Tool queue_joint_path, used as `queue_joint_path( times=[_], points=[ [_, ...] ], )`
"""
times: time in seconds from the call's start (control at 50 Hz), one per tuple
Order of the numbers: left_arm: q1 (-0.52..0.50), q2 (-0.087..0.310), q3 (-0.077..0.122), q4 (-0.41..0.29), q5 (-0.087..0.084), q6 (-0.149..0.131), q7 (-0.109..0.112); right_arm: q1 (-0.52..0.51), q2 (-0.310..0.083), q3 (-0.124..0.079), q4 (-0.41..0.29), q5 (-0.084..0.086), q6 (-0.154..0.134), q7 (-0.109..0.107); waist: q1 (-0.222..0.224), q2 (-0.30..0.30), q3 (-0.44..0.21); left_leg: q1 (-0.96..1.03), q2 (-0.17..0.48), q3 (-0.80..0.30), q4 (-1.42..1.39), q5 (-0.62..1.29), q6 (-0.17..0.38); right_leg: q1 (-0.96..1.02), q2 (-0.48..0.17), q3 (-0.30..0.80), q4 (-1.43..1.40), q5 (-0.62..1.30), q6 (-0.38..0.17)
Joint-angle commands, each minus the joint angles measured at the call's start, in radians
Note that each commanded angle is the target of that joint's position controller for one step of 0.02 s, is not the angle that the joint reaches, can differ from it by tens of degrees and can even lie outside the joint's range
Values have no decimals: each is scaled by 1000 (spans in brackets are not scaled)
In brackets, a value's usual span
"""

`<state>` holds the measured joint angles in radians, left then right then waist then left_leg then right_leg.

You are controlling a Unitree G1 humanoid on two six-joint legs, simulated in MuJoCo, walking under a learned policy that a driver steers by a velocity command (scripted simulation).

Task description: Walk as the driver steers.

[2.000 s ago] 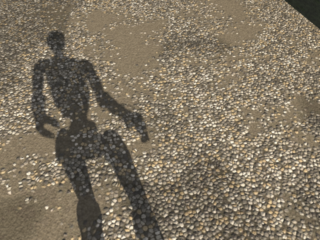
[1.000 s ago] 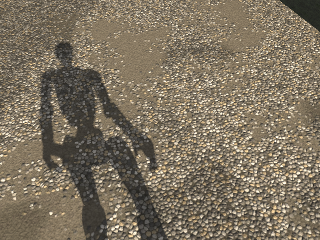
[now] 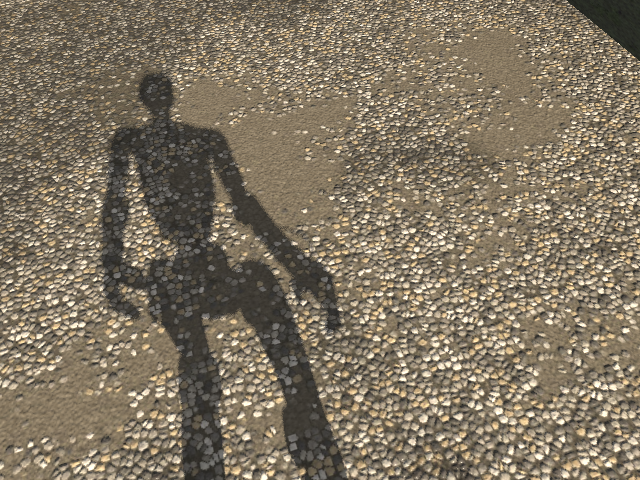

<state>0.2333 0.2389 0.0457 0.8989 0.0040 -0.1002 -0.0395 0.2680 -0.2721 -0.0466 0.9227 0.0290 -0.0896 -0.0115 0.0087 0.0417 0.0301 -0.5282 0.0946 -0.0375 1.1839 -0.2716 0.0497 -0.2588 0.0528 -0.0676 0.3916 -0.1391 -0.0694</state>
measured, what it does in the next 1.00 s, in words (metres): walks ahead, turning left: left foot, then right foot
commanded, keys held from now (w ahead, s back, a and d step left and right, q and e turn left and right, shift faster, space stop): w+q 0.80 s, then no key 0.20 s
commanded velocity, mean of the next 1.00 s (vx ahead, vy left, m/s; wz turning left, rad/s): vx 0.46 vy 0.00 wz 0.46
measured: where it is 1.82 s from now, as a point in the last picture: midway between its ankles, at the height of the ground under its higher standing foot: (269, 422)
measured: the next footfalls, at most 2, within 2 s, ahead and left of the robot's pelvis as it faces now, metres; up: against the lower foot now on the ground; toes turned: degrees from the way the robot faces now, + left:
left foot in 0.40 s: +0.38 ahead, +0.17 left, +0.00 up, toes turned +14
right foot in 0.88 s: +0.71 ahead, +0.08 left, +0.00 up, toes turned +30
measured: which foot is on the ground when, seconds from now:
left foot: up 0.00-0.38, down 0.40-0.88, up 0.90-1.00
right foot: down 0.00-0.40, up 0.42-0.86, down 0.88-1.00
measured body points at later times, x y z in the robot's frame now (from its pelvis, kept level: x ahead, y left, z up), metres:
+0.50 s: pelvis +0.28 +0.08 -0.02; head +0.32 +0.10 +0.43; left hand +0.28 +0.36 -0.15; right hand +0.49 -0.14 -0.12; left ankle +0.34 +0.16 -0.74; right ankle +0.16 -0.09 -0.63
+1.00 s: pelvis +0.56 +0.12 -0.01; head +0.59 +0.13 +0.44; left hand +0.59 +0.43 -0.10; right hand +0.77 -0.09 -0.13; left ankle +0.39 +0.18 -0.64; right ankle +0.68 +0.06 -0.74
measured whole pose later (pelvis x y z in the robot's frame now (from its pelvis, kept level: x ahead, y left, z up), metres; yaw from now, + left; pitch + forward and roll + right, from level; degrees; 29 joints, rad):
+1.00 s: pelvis +0.56 +0.12 -0.01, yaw +30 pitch +2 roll +0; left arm 0.10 0.26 0.04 0.73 0.02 -0.10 -0.02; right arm 0.31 -0.30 -0.06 0.71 0.01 -0.01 -0.03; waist -0.02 0.03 0.03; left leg -0.41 -0.08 -0.13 1.21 -0.53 -0.03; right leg -0.41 0.03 -0.01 0.50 -0.13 -0.03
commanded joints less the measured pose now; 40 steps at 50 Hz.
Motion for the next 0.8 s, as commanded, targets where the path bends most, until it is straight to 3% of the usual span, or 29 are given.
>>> queue_joint_path(
  times=[0.02,0.1,0.16,0.28,0.3,0.34,0.36,0.38,0.4,0.42,0.44,0.46,0.48,0.5,0.52,0.58,0.62,0.68,0.74,0.8],
  points=[
    [-34,108,21,-33,8,-32,8,94,-42,-17,-27,-2,27,-7,-43,-114,-9,-80,63,-60,-30,93,-7,5,-272,212,-298,1,-153],
    [20,136,26,-1,12,-30,34,-28,-51,-27,-76,-9,22,0,-16,-75,20,-211,29,-108,-223,290,-23,90,-280,118,-311,86,-138],
    [28,149,23,4,7,-27,47,-119,-40,-21,-109,-13,15,18,13,-73,37,-180,10,-43,-392,411,-27,117,-266,27,-324,115,-110],
    [130,174,31,46,-8,14,54,-286,-15,1,-217,-10,13,60,79,-54,86,-269,0,35,-553,306,4,362,-331,-46,-237,229,-92],
    [127,183,34,44,-11,24,55,-293,-20,0,-234,-8,13,69,73,-63,83,-261,-10,56,-564,251,16,390,-340,-57,-201,303,-84],
    [96,212,42,26,-12,39,60,-253,-49,-13,-255,-6,15,79,33,-105,30,-138,-67,125,-572,144,50,405,-340,-94,-75,647,-60],
    [85,225,46,16,-11,48,65,-174,-78,-29,-247,-5,18,80,-14,-129,-29,-18,-111,156,-566,102,72,397,-331,-112,50,828,-47],
    [68,225,45,6,-11,57,70,-23,-126,-58,-215,-2,19,75,-97,-123,-111,191,-160,168,-616,135,105,336,-298,-140,252,891,-20],
    [71,212,36,-19,-3,51,74,153,-211,-96,-178,-1,27,55,-172,-51,-212,513,-86,4,-647,147,162,104,-258,-140,541,668,22],
    [175,43,-17,-68,29,16,49,172,-324,-116,-178,1,28,42,-64,221,-312,900,191,-556,-702,57,354,-378,-47,-83,920,-291,89],
    [89,123,-5,-83,-11,-35,32,215,-248,-93,-197,-10,21,40,-126,130,-449,991,264,-829,-869,-31,407,-514,-5,150,1056,-434,76],
    [-24,175,11,-119,-48,-61,23,180,-192,-78,-193,-22,15,37,-143,81,-304,911,222,-664,-881,35,336,-600,-67,177,1040,-343,46],
    [-57,163,5,-133,-41,-71,27,106,-161,-70,-209,-17,11,35,-102,-11,-212,753,177,-524,-880,122,294,-573,-115,168,953,-252,33],
    [-62,162,11,-125,-19,-67,36,27,-129,-59,-233,-18,12,36,-55,-65,-145,591,136,-422,-897,228,268,-502,-147,158,859,-208,41],
    [-41,171,20,-124,-9,-53,38,-17,-105,-49,-253,-27,11,33,-15,-50,-120,485,105,-362,-923,301,258,-424,-169,164,807,-181,50],
    [-24,137,20,-142,10,-15,39,-22,-129,-54,-264,-19,9,23,20,-32,-78,338,67,-281,-968,403,265,-367,-169,136,675,-135,99],
    [-99,119,14,-174,15,-8,44,7,-159,-63,-261,-15,11,9,3,-22,-47,290,37,-232,-978,412,249,-375,-149,119,529,-26,128],
    [-215,92,3,-208,9,-13,39,50,-166,-66,-254,-8,21,-2,-44,18,-35,252,-21,-184,-952,320,191,-302,-96,107,274,189,132],
    [-289,108,6,-243,-7,-19,30,99,-171,-68,-238,-4,27,-2,-76,47,-33,274,-3,-239,-924,234,164,-248,-62,116,163,257,123],
    [-293,152,23,-258,-10,-32,20,111,-158,-66,-235,-2,36,-9,-63,65,-37,377,37,-334,-837,190,148,-235,-59,153,94,174,95]
  ],
)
